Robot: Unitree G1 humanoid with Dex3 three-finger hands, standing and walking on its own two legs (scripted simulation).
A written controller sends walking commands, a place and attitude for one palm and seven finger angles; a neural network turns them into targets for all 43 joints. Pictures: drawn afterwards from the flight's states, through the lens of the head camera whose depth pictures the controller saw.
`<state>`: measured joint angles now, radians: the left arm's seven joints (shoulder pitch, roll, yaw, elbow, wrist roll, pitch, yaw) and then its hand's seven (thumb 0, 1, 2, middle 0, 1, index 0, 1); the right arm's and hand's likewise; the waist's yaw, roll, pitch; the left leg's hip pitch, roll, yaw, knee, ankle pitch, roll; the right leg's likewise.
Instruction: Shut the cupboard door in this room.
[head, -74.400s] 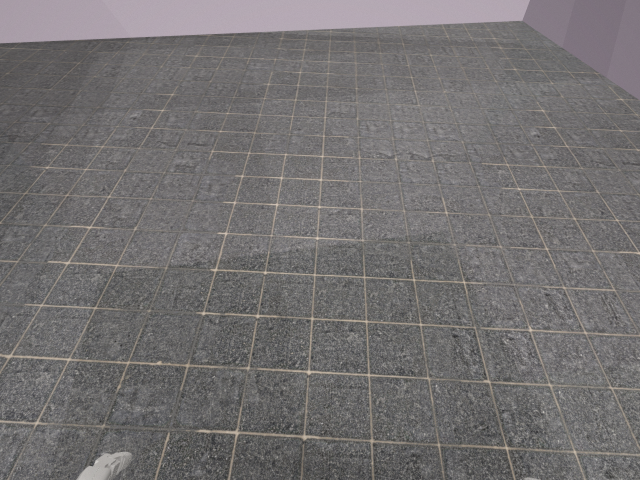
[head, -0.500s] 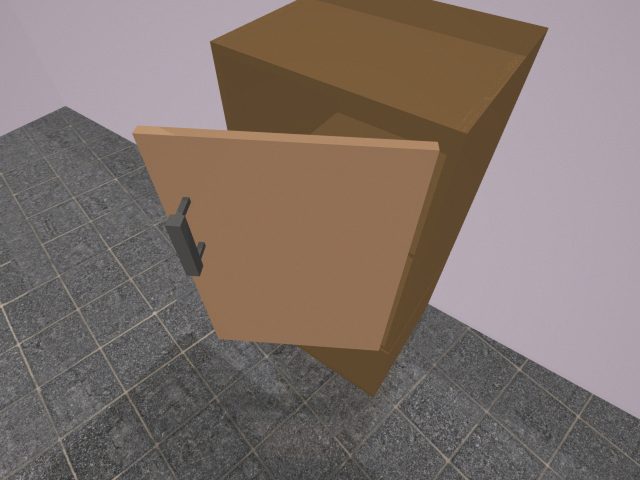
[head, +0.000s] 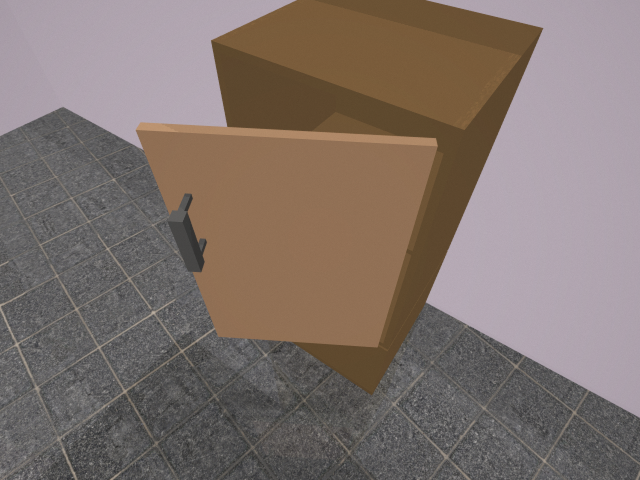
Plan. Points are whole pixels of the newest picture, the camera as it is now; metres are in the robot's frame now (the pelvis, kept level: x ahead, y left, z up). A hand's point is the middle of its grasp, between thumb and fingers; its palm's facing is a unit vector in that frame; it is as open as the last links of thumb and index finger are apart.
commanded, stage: raise the hand and make a fist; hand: left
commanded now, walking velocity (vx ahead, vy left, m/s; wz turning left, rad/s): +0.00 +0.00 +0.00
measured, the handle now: (191, 233) +0.46 +0.24 +0.01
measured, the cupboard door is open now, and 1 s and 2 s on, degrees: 31 31 31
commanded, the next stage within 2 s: bring the fist close to the handle in 1.96 s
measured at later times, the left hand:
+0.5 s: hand out of the picture +0.11 +0.18 -0.09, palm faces +0.05 -1.00 +0.06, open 6.0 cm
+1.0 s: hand (141, 441) +0.16 +0.22 -0.01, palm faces +0.10 -0.99 -0.06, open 3.7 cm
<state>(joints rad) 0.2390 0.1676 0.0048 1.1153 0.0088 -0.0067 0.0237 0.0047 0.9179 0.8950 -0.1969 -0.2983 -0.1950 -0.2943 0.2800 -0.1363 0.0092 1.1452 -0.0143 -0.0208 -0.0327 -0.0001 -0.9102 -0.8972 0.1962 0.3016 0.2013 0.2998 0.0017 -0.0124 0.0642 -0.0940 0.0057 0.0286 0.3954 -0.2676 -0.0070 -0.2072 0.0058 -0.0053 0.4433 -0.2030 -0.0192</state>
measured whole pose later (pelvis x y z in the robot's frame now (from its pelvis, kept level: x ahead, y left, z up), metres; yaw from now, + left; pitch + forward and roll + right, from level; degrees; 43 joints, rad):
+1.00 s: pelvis -0.03 +0.02 -0.09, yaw +3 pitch +13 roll -2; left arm 0.50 0.23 0.15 -0.19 -0.28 -0.40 -0.19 0.02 0.90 0.90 -0.90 -1.07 -0.90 -1.06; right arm 0.32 -0.26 0.01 0.51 0.01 -0.19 -0.06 0.01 -0.90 -0.90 0.20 0.30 0.21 0.30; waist 0.00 0.02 -0.13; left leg -0.82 -0.02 -0.04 1.17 -0.57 0.02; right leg -0.87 -0.03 -0.07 1.10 -0.46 0.00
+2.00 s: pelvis -0.02 +0.01 -0.06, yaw +4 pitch +9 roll -1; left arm 0.36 0.25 0.19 -0.08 -0.30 -0.31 -0.28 0.01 0.90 0.90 -1.30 -1.50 -1.29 -1.49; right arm 0.28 -0.26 0.03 0.48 0.03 -0.18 -0.06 0.01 -0.91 -0.90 0.20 0.30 0.20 0.30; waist 0.00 0.03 -0.10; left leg -0.65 0.00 -0.04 1.02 -0.52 0.00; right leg -0.70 -0.02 -0.07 0.96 -0.42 -0.01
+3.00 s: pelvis -0.02 +0.01 -0.06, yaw +2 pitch +12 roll +0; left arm -0.38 0.29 0.22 0.59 -0.21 -0.28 -0.24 0.01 0.90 0.90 -1.30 -1.50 -1.29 -1.49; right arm 0.29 -0.26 0.03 0.59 0.03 -0.09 -0.05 0.01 -0.91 -0.90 0.20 0.30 0.20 0.30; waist -0.04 0.02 -0.09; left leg -0.68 -0.01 -0.01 0.95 -0.48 0.00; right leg -0.75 -0.02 -0.04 0.93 -0.39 -0.01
